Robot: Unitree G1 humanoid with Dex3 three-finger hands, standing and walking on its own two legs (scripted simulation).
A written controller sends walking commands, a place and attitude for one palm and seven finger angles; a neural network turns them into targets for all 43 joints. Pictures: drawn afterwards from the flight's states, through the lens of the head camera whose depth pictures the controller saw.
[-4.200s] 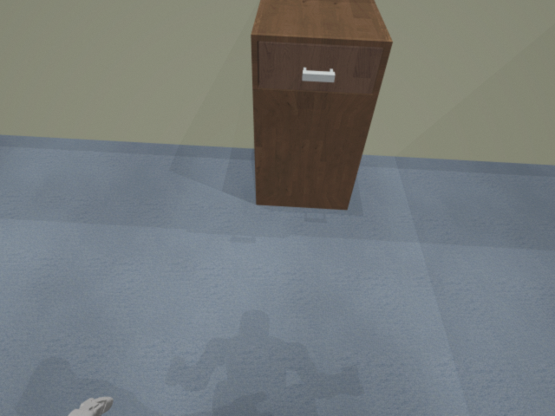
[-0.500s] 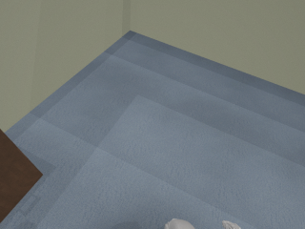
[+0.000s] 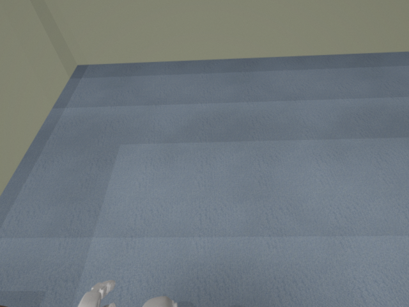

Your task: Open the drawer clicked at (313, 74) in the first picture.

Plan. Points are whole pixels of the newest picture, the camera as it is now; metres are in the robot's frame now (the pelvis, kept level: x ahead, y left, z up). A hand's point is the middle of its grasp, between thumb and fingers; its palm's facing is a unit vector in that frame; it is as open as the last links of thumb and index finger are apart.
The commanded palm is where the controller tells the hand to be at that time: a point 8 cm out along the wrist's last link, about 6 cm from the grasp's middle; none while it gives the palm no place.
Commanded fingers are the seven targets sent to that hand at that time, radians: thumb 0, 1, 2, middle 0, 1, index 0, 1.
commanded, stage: walk to a spot facing it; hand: left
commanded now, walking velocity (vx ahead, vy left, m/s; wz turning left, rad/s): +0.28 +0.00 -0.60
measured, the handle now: out of the picture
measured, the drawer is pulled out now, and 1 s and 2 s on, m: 0.00 0.00 0.00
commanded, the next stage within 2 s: turn to face it in 0.76 s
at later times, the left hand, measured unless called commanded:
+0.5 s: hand out of the picture +0.11 +0.24 -0.18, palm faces -0.14 -0.98 -0.16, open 7.4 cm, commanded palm none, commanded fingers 0.00 0.90 0.90 -0.20 -0.30 -0.20 -0.30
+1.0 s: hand (194, 195) +0.42 +0.05 -0.15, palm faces -0.55 -0.79 -0.26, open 7.4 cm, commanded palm none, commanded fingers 0.00 0.90 0.90 -0.20 -0.30 -0.20 -0.30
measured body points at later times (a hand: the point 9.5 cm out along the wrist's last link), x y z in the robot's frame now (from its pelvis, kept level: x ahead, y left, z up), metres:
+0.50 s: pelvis +0.11 +0.05 +0.00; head +0.13 +0.07 +0.45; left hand +0.12 +0.29 -0.17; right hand +0.19 -0.22 -0.11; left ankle +0.15 +0.14 -0.73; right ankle +0.01 -0.07 -0.67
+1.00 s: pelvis +0.19 -0.02 -0.01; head +0.22 -0.07 +0.44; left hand +0.45 +0.10 -0.13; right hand +0.03 -0.21 -0.17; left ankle +0.18 +0.14 -0.66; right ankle +0.17 -0.11 -0.73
